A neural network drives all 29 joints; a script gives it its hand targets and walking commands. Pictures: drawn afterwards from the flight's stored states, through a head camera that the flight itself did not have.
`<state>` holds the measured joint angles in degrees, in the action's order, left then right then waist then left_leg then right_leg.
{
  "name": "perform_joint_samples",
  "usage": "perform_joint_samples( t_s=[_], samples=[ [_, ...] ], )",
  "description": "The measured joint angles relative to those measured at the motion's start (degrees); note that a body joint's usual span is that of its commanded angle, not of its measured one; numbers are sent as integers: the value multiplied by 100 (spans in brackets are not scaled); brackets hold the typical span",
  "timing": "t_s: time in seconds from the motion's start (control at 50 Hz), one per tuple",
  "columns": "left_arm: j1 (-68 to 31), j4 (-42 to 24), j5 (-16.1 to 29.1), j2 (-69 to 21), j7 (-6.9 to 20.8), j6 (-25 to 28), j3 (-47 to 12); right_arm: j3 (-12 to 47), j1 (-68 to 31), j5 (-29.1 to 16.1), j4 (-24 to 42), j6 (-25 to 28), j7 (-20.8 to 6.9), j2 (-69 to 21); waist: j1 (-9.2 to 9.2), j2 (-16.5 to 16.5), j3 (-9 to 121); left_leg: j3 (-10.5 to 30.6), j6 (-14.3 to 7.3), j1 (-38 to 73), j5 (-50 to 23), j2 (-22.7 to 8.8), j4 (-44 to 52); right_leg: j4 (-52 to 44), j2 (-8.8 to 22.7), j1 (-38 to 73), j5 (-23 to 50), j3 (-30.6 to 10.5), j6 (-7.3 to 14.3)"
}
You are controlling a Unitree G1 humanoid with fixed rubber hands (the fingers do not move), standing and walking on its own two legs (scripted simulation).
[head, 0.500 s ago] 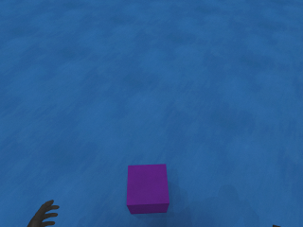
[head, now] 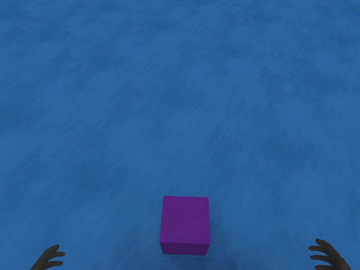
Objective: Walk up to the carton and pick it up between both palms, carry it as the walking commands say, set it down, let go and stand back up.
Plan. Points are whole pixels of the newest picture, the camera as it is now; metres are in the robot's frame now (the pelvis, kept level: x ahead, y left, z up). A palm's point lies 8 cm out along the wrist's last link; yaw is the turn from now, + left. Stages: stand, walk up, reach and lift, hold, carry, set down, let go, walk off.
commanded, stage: walk up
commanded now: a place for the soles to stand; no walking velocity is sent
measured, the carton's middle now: (185, 226) +0.38 +0.01 -0.64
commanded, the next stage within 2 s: reach and lift in 0.74 s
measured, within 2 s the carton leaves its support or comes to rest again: neither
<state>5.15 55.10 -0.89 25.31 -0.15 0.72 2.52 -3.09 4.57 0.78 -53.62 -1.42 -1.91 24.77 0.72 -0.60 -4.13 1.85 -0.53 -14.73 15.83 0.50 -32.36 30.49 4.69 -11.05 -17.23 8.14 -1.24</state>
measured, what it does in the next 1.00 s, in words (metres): stands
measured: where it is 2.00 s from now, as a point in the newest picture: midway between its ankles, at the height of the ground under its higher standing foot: outside the picture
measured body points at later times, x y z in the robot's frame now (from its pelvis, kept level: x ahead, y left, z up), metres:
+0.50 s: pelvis +0.00 +0.00 +0.00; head +0.01 +0.00 +0.45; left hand +0.10 +0.35 -0.10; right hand +0.12 -0.32 -0.11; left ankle +0.02 +0.11 -0.73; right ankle -0.01 -0.13 -0.73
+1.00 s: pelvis -0.02 +0.00 -0.01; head +0.09 +0.01 +0.43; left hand +0.18 +0.29 -0.11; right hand +0.16 -0.30 -0.10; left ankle +0.02 +0.11 -0.73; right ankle -0.01 -0.13 -0.73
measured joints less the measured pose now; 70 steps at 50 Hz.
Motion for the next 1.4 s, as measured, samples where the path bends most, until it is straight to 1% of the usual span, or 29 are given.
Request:
perform_joint_samples(
  t_s=[0.08, 0.16, 0.28, 0.4, 0.54, 0.66, 0.76, 0.78, 0.82, 0.88, 0.92, 0.96, 1.04, 1.1, 1.14, 1.24, 1.32, 1.4],
  samples=[
    [20, 31, 14, 27, 11, -24, 26, -11, 122, 27, -46, -6, -22, 7, -10, 20, 46, 23, -31, -34, -33, 32, 8, 9, 26, -28, 7, 23, 23],
    [21, 79, 16, 28, 29, -10, 30, 16, 220, 56, -81, -2, -21, -28, -42, 15, 96, 85, -20, -59, -117, 35, 110, -90, -42, -37, 56, -12, 83],
    [63, 145, -34, -15, 34, 50, 15, 46, 233, 19, -95, 13, -22, -38, -54, -55, 86, 173, 33, -49, -208, 25, 208, -256, -67, 35, 168, 68, 40],
    [19, 137, -30, -13, 19, 16, 33, 31, 266, 11, -125, 4, -38, -3, -33, -65, 69, 212, 9, -42, -166, 94, 131, -141, 5, 53, 79, 110, 23],
    [-78, 120, 19, 41, 25, -4, 46, 60, 288, 35, -110, 15, -13, -48, -24, -6, 104, 242, -13, -90, -158, 106, 151, -136, -18, 0, 43, 91, 91],
    [-62, 128, -23, -16, 21, 47, 10, 70, 192, -7, -53, 24, 17, -12, -32, -69, 61, 319, 37, -101, -170, 81, 154, -250, -57, 68, 92, 164, 46],
    [-47, 84, -14, -20, -2, -2, 26, 25, 182, -5, -29, 8, 3, 60, -6, -64, 0, 317, 0, -82, -79, 168, 10, -21, 44, 63, -54, 164, 10],
    [42, -197, 4, -41, 41, -138, 165, -88, 219, 14, 233, -87, -41, 8, 32, -44, 13, 267, -4, -136, -51, 158, -36, 68, 30, -39, -99, 86, -1],
    [178, -989, -78, -110, 136, -414, 489, -271, 128, 100, 910, -221, -123, -207, 75, 46, -214, 102, 6, -138, 3, 88, -108, 186, -31, -147, -74, -115, -32],
    [-13, -1683, -157, -229, 215, -722, 646, -353, -152, 230, 1528, -449, -247, -498, 94, 177, -575, -58, 37, -191, 4, -34, -166, 237, -144, -276, -6, -289, 7],
    [-195, -2039, -284, -382, 225, -907, 695, -422, -282, 326, 1660, -639, -306, -619, 152, 225, -751, -139, 49, -255, -1, -107, -183, 221, -217, -370, 60, -378, 23],
    [-339, -2244, -355, -563, 206, -1051, 744, -480, -353, 394, 1657, -803, -337, -660, 207, 231, -835, -217, 64, -384, 9, -164, -233, 261, -275, -533, 85, -470, 36],
    [-587, -2254, -286, -893, 170, -1220, 939, -531, -614, 317, 1717, -957, -349, -570, 235, 154, -853, -375, 75, -862, 171, -214, -609, 717, -306, -1119, -59, -645, 35],
    [-825, -2133, -108, -1046, 124, -1258, 1034, -471, -1000, 261, 1820, -966, -306, -505, 261, 87, -754, -462, 77, -1307, 318, -210, -951, 1178, -288, -1651, -246, -746, 25],
    [-985, -2101, 2, -1116, 93, -1237, 1049, -405, -1251, 250, 1854, -958, -254, -509, 313, 48, -618, -477, 85, -1610, 391, -201, -1148, 1436, -273, -1985, -352, -771, 27],
    [-1240, -1999, 101, -1087, 103, -1075, 999, -271, -1619, 219, 1836, -932, -16, -763, 411, 37, -67, -371, 142, -2355, 449, -195, -1459, 1802, -263, -2715, -478, -688, 78],
    [-1534, -1724, 165, -852, 233, -994, 999, -255, -1883, 183, 1719, -952, 201, -1059, 365, 147, 232, -246, 199, -2965, 434, -215, -1692, 2040, -283, -3288, -499, -582, 144],
    [-2190, -1544, 294, -657, 352, -1044, 1003, -289, -2391, 77, 1600, -1064, 364, -1182, 302, 235, 158, -146, 242, -3584, 358, -246, -1971, 2282, -312, -3863, -433, -497, 201]
  ],
)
